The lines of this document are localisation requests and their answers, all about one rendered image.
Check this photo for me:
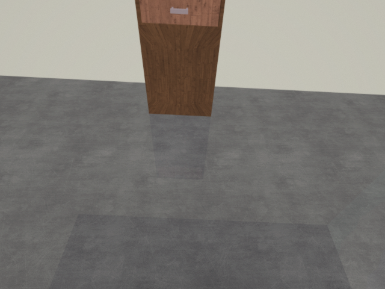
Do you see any drawer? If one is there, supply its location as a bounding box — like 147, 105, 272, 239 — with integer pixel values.
140, 0, 221, 26

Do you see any cabinet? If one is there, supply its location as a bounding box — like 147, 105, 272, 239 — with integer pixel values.
135, 0, 225, 117

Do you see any handle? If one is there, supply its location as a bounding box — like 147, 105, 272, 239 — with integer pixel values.
170, 7, 188, 14

